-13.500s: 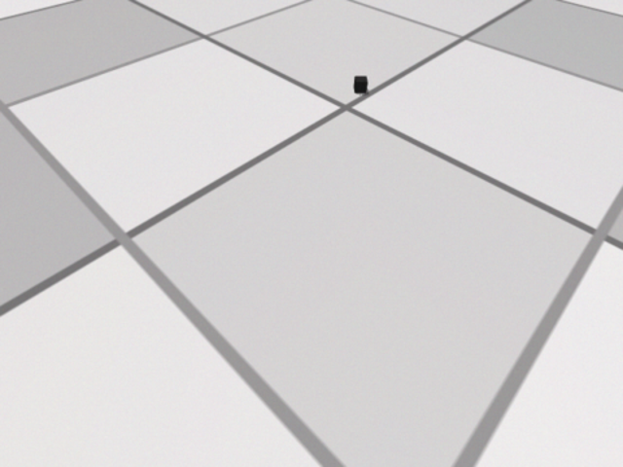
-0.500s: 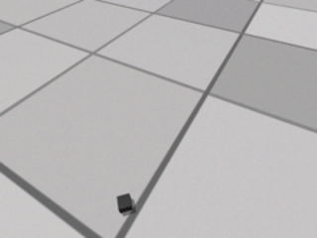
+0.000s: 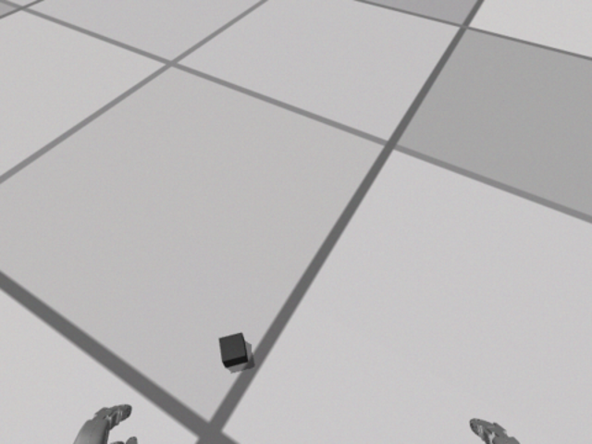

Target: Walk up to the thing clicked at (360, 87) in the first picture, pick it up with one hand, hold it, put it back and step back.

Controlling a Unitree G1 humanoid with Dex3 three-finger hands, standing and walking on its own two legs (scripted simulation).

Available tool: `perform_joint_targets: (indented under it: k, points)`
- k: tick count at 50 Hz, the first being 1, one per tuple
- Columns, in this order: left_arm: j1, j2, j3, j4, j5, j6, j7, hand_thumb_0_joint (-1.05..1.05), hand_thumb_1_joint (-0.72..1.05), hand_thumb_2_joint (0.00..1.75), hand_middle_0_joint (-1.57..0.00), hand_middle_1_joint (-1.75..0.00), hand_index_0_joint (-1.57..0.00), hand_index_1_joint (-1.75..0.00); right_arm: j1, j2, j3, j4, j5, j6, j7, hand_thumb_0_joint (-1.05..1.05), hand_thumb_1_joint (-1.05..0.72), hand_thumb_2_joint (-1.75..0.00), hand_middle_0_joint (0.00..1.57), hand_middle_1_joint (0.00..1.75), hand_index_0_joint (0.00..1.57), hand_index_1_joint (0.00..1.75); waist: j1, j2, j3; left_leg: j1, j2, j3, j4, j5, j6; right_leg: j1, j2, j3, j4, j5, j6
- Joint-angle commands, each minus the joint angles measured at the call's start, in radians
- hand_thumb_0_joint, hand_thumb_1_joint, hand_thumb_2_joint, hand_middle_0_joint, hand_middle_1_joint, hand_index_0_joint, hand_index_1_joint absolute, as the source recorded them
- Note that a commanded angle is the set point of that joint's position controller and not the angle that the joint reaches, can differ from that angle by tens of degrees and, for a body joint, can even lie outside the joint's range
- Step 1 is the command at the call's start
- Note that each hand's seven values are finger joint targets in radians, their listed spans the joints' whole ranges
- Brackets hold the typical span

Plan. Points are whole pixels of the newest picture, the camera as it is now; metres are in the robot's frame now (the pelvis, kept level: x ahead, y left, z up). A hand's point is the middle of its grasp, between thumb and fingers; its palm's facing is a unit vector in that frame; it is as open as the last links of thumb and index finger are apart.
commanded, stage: rise first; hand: left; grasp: from above
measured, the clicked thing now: (233, 350) +0.45 +0.20 -0.74
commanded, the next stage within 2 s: none
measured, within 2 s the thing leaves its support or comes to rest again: neither
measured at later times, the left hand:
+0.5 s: hand out of the picture +0.14 +0.26 -0.22, palm faces -0.17 -0.87 -0.46, open 13.8 cm
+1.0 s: hand (160, 427) +0.19 +0.27 -0.35, palm faces -0.39 -0.60 -0.69, open 14.0 cm
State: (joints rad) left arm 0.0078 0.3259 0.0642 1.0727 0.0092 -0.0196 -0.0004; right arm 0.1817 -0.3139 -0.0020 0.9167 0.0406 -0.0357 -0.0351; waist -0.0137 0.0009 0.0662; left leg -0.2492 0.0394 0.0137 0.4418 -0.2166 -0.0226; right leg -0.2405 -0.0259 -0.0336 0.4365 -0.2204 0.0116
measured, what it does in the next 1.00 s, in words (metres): lowers itself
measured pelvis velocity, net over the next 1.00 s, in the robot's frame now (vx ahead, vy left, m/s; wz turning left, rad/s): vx -0.03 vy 0.01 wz -0.01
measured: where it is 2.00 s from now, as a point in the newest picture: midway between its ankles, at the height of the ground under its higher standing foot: outside the picture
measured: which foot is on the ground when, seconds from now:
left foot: down 0.00-1.00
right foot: down 0.00-1.00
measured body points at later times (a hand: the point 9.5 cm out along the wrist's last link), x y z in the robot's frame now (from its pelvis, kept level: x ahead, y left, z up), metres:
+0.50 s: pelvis +0.00 +0.02 -0.07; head +0.08 +0.03 +0.37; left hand +0.15 +0.31 -0.19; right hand +0.14 -0.24 -0.16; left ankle +0.01 +0.14 -0.74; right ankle +0.00 -0.13 -0.74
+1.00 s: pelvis -0.03 +0.01 -0.19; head +0.12 +0.03 +0.23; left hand +0.21 +0.30 -0.30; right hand +0.16 -0.25 -0.29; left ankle +0.01 +0.14 -0.74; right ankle +0.00 -0.13 -0.74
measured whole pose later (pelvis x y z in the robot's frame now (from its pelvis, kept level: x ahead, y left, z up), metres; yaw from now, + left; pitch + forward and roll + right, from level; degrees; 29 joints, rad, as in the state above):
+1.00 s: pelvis -0.03 +0.01 -0.19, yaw -1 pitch +29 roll -2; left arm -0.02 0.36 0.07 0.63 0.58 0.07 0.16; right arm 0.11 -0.27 -0.05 0.61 0.00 -0.21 -0.01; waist -0.04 0.00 -0.18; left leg -1.43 0.04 -0.03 1.58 -0.65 -0.01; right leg -1.40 -0.04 -0.02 1.56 -0.65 0.03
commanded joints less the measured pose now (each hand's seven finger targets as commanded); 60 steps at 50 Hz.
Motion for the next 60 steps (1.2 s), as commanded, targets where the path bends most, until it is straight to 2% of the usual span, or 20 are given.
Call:
perform_joint_targets:
  k: [1,2,4,7,10,11,13,16,23,32,36,39,41,43,46,48,50,53,56,60]
  points:
    - [-0.06,0.254,0.113,-0.009,0.096,-0.014,-0.018,0.0,0.19,0.87,-0.12,-0.96,-0.17,-0.91,0.058,-0.132,-0.073,-0.155,-0.013,-0.034,-0.013,0.0,-0.97,-0.91,0.2,0.3,0.2,0.3,-0.003,-0.037,-0.244,-0.07,-0.055,0.03,0.075,0.115,0.037,-0.034,0.012,0.004,0.057,0.137,-0.02]
    - [-0.004,0.242,0.124,-0.002,0.125,-0.007,-0.026,0.0,0.13,0.87,-0.11,-0.98,-0.16,-0.93,0.068,-0.125,-0.083,-0.169,-0.023,-0.036,-0.005,0.0,-0.95,-0.91,0.2,0.3,0.2,0.3,0.025,-0.029,-0.276,-0.103,-0.063,0.033,0.111,0.135,0.036,-0.031,0.009,0.005,0.09,0.153,-0.021]
    - [0.031,0.233,0.132,-0.095,0.15,0.012,-0.019,0.0,-0.03,0.9,-0.08,-1.03,-0.13,-0.98,0.067,-0.115,-0.092,-0.22,-0.022,-0.04,-0.003,0.0,-0.93,-0.9,0.2,0.3,0.2,0.3,0.05,0.042,-0.343,-0.08,-0.069,0.034,0.121,0.175,0.023,-0.019,0.015,0.006,0.117,0.177,-0.028]
    - [0.04,0.165,0.104,-0.174,0.162,0.071,0.014,0.0,-0.26,0.92,-0.07,-1.06,-0.1,-1.02,0.042,-0.106,-0.088,-0.283,-0.016,-0.04,0.004,0.0,-0.88,-0.89,0.2,0.3,0.2,0.3,0.036,0.059,-0.288,-0.114,-0.057,0.024,0.13,0.132,0.012,-0.107,0.028,-0.007,0.127,0.105,-0.031]
    - [-0.041,0.169,0.092,-0.252,0.178,0.117,0.034,0.0,-0.46,0.96,-0.09,-1.04,-0.09,-1.03,0.02,-0.104,-0.09,-0.337,-0.014,-0.05,0.012,0.0,-0.9,-0.9,0.2,0.3,0.2,0.3,0.007,0.018,-0.244,-0.191,-0.042,0.013,0.178,0.052,0.016,-0.195,0.035,-0.016,0.169,0.018,-0.028]
    - [-0.012,0.164,0.091,-0.253,0.184,0.128,0.039,0.0,-0.51,0.95,-0.09,-1.06,-0.1,-1.05,0.017,-0.097,-0.089,-0.345,-0.012,-0.057,0.013,0.0,-0.91,-0.9,0.2,0.3,0.2,0.3,0.01,0.009,-0.238,-0.212,-0.042,0.008,0.19,0.029,0.017,-0.216,0.036,-0.021,0.179,-0.008,-0.03]
    - [0.008,0.129,0.079,-0.285,0.191,0.135,0.041,0.0,-0.52,0.96,-0.07,-1.07,-0.08,-1.06,0.035,-0.093,-0.09,-0.357,-0.016,-0.072,0.016,0.0,-0.88,-0.89,0.2,0.3,0.2,0.3,-0.003,-0.009,-0.238,-0.257,-0.037,0.006,0.233,-0.016,0.02,-0.271,0.038,-0.02,0.224,-0.047,-0.028]
    - [0.019,0.145,0.102,-0.405,0.209,0.119,0.047,0.0,-0.51,0.94,-0.07,-1.09,-0.09,-1.07,0.055,-0.089,-0.097,-0.376,-0.023,-0.096,0.017,0.0,-0.88,-0.9,0.2,0.3,0.2,0.3,-0.001,0.023,-0.326,-0.281,-0.032,-0.004,0.318,0.024,0.017,-0.318,0.034,-0.017,0.319,-0.015,-0.028]
    - [0.144,0.143,0.113,-0.592,0.301,0.122,0.07,0.0,-0.55,0.98,-0.06,-1.09,-0.06,-1.08,0.051,-0.077,-0.095,-0.418,-0.038,-0.131,0.007,0.0,-0.88,-0.9,0.2,0.3,0.2,0.3,0.005,0.112,-0.417,-0.344,-0.013,-0.029,0.437,0.046,0.004,-0.461,0.03,-0.01,0.479,-0.028,-0.035]
    - [0.255,0.119,0.096,-0.739,0.308,0.212,0.091,0.0,-0.51,0.94,-0.05,-1.08,-0.06,-1.06,0.029,-0.064,-0.092,-0.468,-0.033,-0.158,-0.01,0.0,-0.86,-0.89,0.2,0.3,0.2,0.3,-0.021,0.048,-0.413,-0.475,-0.014,-0.039,0.543,-0.021,0.023,-0.535,0.028,-0.009,0.537,-0.056,-0.025]
    - [0.17,0.143,0.095,-0.698,0.35,0.208,0.097,0.0,-0.5,0.93,-0.04,-1.1,-0.06,-1.07,0.016,-0.065,-0.086,-0.466,-0.037,-0.177,-0.017,0.0,-0.86,-0.89,0.2,0.3,0.2,0.3,-0.043,0.04,-0.399,-0.571,-0.017,-0.035,0.626,-0.052,0.029,-0.629,0.028,-0.008,0.608,-0.076,-0.027]
    - [0.08,0.141,0.078,-0.614,0.416,0.169,0.111,0.0,-0.5,0.94,-0.04,-1.09,-0.05,-1.07,0.0,-0.064,-0.081,-0.45,-0.042,-0.196,-0.011,0.0,-0.86,-0.89,0.2,0.3,0.2,0.3,-0.047,0.035,-0.41,-0.693,-0.025,-0.024,0.735,-0.096,0.031,-0.749,0.025,0.0,0.71,-0.11,-0.03]
    - [0.032,0.168,0.098,-0.568,0.458,0.131,0.131,0.0,-0.5,0.95,-0.04,-1.07,-0.04,-1.07,-0.016,-0.079,-0.087,-0.441,-0.044,-0.206,-0.003,0.0,-0.84,-0.89,0.2,0.3,0.2,0.3,-0.035,0.048,-0.456,-0.766,-0.031,-0.025,0.804,-0.114,0.028,-0.834,0.022,0.001,0.795,-0.133,-0.031]
    - [0.032,0.141,0.059,-0.581,0.5,0.097,0.144,0.0,-0.49,0.95,-0.04,-1.08,-0.05,-1.07,-0.014,-0.084,-0.094,-0.438,-0.044,-0.214,0.007,0.0,-0.82,-0.88,0.2,0.3,0.2,0.3,-0.025,0.064,-0.54,-0.788,-0.036,-0.024,0.851,-0.108,0.024,-0.878,0.022,0.002,0.858,-0.129,-0.035]
    - [-0.034,0.172,0.047,-0.597,0.568,0.066,0.175,0.0,-0.47,0.94,-0.07,-1.06,-0.07,-1.05,-0.016,-0.101,-0.104,-0.423,-0.037,-0.214,0.013,0.0,-0.83,-0.88,0.2,0.3,0.2,0.3,-0.031,0.087,-0.625,-0.83,-0.033,-0.041,0.92,-0.093,0.018,-0.961,0.02,0.001,0.955,-0.112,-0.037]
    - [-0.114,0.212,0.052,-0.561,0.62,0.049,0.205,0.0,-0.5,0.96,-0.08,-1.04,-0.07,-1.04,-0.023,-0.115,-0.109,-0.395,-0.033,-0.206,0.018,0.0,-0.85,-0.89,0.2,0.3,0.2,0.3,-0.031,0.111,-0.663,-0.858,-0.026,-0.056,0.975,-0.056,0.015,-1.055,0.021,-0.004,1.025,-0.103,-0.041]
    - [-0.158,0.276,0.094,-0.508,0.674,0.043,0.242,0.0,-0.53,0.98,-0.07,-1.05,-0.06,-1.05,-0.025,-0.124,-0.115,-0.376,-0.031,-0.192,0.022,0.0,-0.86,-0.89,0.2,0.3,0.2,0.3,-0.014,0.112,-0.692,-0.928,-0.031,-0.047,1.038,-0.049,0.018,-1.104,0.021,-0.001,1.074,-0.094,-0.04]
    - [-0.269,0.275,0.073,-0.473,0.725,0.044,0.278,0.0,-0.5,0.98,-0.04,-1.06,-0.04,-1.06,-0.016,-0.125,-0.117,-0.347,-0.036,-0.171,0.035,0.0,-0.83,-0.88,0.2,0.3,0.2,0.3,-0.019,0.119,-0.758,-0.995,-0.035,-0.038,1.112,-0.056,0.02,-1.16,0.021,0.0,1.138,-0.092,-0.042]
    - [-0.419,0.325,0.071,-0.424,0.774,0.044,0.296,0.0,-0.49,0.98,-0.04,-1.07,-0.04,-1.07,-0.003,-0.133,-0.124,-0.32,-0.039,-0.156,0.04,0.0,-0.83,-0.88,0.2,0.3,0.2,0.3,-0.022,0.092,-0.837,-1.056,-0.036,-0.028,1.187,-0.096,0.026,-1.19,0.022,0.0,1.18,-0.115,-0.039]
    - [-0.646,0.374,0.042,-0.319,0.816,0.018,0.291,0.0,-0.49,0.98,-0.04,-1.07,-0.05,-1.06,0.007,-0.126,-0.125,-0.295,-0.054,-0.143,0.039,0.0,-0.83,-0.88,0.2,0.3,0.2,0.3,-0.064,0.044,-0.857,-1.207,-0.042,-0.012,1.273,-0.273,0.036,-1.224,0.025,0.007,1.199,-0.263,-0.031]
